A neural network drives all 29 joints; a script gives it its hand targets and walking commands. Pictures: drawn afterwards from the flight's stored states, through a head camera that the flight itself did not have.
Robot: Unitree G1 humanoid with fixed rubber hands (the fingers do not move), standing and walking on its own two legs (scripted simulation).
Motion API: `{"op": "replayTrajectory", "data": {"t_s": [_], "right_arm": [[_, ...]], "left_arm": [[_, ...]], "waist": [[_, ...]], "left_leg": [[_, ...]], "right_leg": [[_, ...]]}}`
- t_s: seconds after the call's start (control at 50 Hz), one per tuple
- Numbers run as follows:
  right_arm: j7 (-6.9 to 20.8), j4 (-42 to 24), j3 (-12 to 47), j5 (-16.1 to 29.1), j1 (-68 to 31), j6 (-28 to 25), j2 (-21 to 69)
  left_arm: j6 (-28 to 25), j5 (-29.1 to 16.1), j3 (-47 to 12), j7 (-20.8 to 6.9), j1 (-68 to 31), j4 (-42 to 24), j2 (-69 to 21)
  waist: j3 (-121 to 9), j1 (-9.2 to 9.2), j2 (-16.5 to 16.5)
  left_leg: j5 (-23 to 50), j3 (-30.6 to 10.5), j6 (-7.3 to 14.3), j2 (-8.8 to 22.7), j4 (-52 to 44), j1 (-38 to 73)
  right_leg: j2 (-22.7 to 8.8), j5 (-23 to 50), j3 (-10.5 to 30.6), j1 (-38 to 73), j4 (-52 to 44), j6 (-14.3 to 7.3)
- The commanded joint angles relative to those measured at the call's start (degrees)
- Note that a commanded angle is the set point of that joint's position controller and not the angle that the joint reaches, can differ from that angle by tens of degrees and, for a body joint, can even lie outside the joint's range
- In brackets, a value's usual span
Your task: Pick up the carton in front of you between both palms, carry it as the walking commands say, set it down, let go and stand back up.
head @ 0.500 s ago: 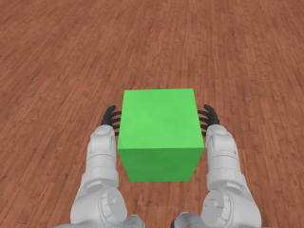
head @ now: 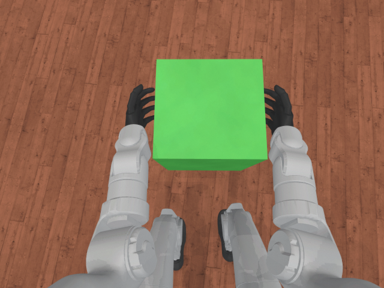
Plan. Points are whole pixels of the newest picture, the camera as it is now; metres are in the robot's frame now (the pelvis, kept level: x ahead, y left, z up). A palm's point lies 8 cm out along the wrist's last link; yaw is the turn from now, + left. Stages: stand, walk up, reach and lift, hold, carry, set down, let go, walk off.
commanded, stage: set down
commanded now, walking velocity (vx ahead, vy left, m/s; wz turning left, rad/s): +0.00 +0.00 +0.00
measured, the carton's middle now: (206, 125) +0.44 -0.03 -0.15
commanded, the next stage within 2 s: none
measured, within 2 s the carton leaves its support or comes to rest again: rests again in 1.48 s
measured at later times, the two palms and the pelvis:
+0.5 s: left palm (156, 124) +0.47 +0.11 -0.23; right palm (263, 128) +0.45 -0.19 -0.23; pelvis -0.04 -0.01 -0.13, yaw +1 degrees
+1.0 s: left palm (167, 126) +0.52 +0.10 -0.39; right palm (253, 131) +0.49 -0.20 -0.39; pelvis -0.04 -0.01 -0.23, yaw +1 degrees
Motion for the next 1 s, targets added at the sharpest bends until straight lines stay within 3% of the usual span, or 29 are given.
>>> {"op": "replayTrajectory", "data": {"t_s": [0.0, 0.12, 0.32, 0.62, 0.98], "right_arm": [[13.2, 4.7, 29.0, 3.1, -30.7, 1.1, 48.7], [12.9, 6.1, 27.5, 3.8, -37.0, 1.3, 47.8], [10.3, 3.9, 30.4, 8.0, -48.9, 2.6, 46.4], [9.7, 6.6, 26.6, 8.9, -62.1, 4.5, 41.8], [10.3, 7.0, 29.6, 16.7, -74.7, 2.0, 32.5]], "left_arm": [[1.1, -3.2, -29.4, -12.6, -30.4, 5.6, -51.2], [0.9, -3.5, -27.6, -11.8, -36.6, 7.1, -49.4], [1.7, -7.8, -30.5, -10.7, -49.4, 5.8, -46.5], [3.1, -8.1, -25.5, -11.9, -62.0, 11.3, -40.3], [0.8, -16.6, -32.4, -10.1, -74.8, 11.7, -32.3]], "waist": [[-43.1, -1.73, 0.3], [-47.6, -1.47, 0.0], [-59.5, -1.88, -0.6], [-55.0, -2.29, -1.0], [-53.7, -4.81, 1.5]], "left_leg": [[16.4, -3.0, -2.2, -5.4, -4.1, 16.1], [15.8, -1.9, -2.4, -6.3, 2.5, 9.4], [12.8, 0.7, -2.6, -7.3, 14.0, 0.8], [6.3, 2.7, -1.7, -6.8, 26.1, -14.6], [11.7, 2.3, -1.5, -5.4, 41.5, -13.0]], "right_leg": [[6.9, 16.4, -0.1, 21.7, -0.2, 0.3], [7.3, 16.6, -0.9, 15.4, 6.4, 0.7], [7.8, 16.2, -2.2, 12.2, 16.7, 1.7], [7.0, 12.1, -2.9, 4.1, 27.9, 1.9], [5.0, 16.6, -4.1, -1.2, 43.1, 1.2]]}}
